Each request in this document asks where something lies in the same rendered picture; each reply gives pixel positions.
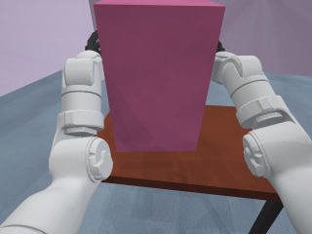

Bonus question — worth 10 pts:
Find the left robot upper arm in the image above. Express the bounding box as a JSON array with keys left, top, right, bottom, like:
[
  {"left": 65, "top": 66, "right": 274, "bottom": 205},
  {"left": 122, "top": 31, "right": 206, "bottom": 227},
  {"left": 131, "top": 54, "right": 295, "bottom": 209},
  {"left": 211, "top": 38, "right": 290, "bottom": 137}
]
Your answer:
[{"left": 0, "top": 136, "right": 113, "bottom": 234}]

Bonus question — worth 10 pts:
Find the robot left hand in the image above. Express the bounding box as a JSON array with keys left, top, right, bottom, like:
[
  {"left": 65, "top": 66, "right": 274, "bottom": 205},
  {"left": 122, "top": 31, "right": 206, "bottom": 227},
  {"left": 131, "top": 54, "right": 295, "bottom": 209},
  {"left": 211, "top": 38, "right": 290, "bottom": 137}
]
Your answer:
[{"left": 85, "top": 30, "right": 101, "bottom": 56}]

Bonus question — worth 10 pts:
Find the robot right hand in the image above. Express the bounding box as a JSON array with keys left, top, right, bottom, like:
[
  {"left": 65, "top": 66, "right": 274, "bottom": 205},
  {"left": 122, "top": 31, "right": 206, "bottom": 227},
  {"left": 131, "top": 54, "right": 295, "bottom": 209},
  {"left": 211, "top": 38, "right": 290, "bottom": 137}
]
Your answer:
[{"left": 216, "top": 40, "right": 225, "bottom": 53}]

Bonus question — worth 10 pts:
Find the table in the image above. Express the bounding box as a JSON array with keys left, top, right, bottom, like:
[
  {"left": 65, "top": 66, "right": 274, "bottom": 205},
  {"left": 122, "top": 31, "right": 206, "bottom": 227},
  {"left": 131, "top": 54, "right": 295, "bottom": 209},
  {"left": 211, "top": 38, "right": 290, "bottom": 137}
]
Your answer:
[{"left": 94, "top": 105, "right": 284, "bottom": 234}]

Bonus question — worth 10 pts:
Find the left robot forearm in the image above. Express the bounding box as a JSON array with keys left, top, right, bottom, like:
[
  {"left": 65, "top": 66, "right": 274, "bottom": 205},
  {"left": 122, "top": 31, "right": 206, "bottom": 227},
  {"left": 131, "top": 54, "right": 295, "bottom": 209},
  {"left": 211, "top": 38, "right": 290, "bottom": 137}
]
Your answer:
[{"left": 49, "top": 50, "right": 105, "bottom": 171}]

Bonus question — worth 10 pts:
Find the right robot upper arm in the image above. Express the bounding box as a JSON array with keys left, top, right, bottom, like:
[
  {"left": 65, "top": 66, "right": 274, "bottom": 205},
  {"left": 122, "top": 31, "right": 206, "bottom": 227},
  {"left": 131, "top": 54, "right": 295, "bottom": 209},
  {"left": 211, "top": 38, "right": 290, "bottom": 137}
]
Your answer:
[{"left": 243, "top": 121, "right": 312, "bottom": 234}]

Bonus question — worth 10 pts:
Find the carton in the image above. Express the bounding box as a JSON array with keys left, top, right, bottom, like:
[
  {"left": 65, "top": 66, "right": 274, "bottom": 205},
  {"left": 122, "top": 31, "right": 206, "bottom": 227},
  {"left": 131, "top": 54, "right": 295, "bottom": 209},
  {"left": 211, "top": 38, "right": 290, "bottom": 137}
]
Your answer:
[{"left": 93, "top": 0, "right": 225, "bottom": 152}]

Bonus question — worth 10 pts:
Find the right robot forearm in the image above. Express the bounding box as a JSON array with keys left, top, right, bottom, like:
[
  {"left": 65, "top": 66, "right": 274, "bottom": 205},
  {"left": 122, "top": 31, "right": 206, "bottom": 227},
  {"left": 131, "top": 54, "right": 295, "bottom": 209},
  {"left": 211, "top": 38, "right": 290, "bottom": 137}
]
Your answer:
[{"left": 211, "top": 51, "right": 312, "bottom": 147}]

